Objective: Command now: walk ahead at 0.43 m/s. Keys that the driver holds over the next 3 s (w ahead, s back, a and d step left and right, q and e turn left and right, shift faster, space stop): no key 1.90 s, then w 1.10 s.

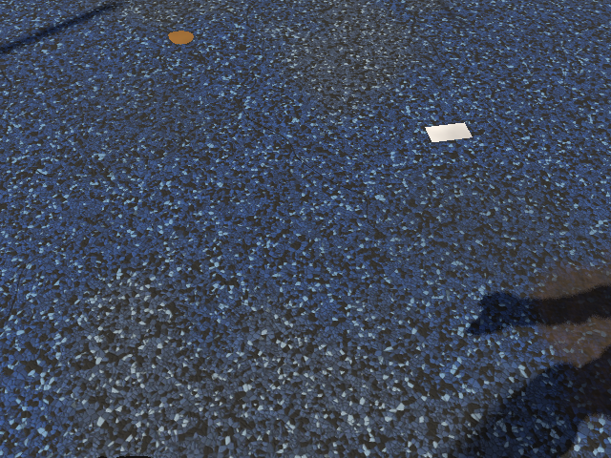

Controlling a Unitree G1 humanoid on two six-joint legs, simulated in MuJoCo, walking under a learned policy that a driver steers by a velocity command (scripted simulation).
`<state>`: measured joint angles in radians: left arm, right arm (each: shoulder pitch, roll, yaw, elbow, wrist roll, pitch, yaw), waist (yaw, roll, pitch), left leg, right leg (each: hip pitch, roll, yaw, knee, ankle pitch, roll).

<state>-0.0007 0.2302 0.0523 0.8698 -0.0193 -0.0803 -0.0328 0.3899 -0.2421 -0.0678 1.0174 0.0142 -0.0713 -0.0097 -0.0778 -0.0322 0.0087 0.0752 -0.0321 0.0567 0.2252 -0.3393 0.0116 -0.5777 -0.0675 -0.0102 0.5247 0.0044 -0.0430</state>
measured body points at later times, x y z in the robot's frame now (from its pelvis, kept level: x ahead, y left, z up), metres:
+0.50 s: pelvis +0.16 -0.03 +0.00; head +0.17 -0.02 +0.45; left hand +0.26 +0.21 -0.14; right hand +0.26 -0.29 -0.13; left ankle +0.20 +0.11 -0.73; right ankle +0.17 -0.12 -0.73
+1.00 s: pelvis +0.19 -0.02 +0.00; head +0.21 -0.02 +0.45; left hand +0.25 +0.24 -0.14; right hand +0.27 -0.27 -0.14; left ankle +0.20 +0.11 -0.73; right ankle +0.17 -0.12 -0.73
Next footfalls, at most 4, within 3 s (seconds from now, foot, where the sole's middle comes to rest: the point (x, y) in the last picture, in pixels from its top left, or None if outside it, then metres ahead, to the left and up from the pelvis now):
0.04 right None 0.21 -0.13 -0.77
0.44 left None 0.24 0.12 -0.77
2.22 left None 0.31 0.14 -0.77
2.72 right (332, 362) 0.69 -0.09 -0.77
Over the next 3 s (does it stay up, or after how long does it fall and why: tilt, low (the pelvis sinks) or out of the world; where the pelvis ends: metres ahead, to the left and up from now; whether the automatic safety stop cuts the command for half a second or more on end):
stays up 0.66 0.00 0.01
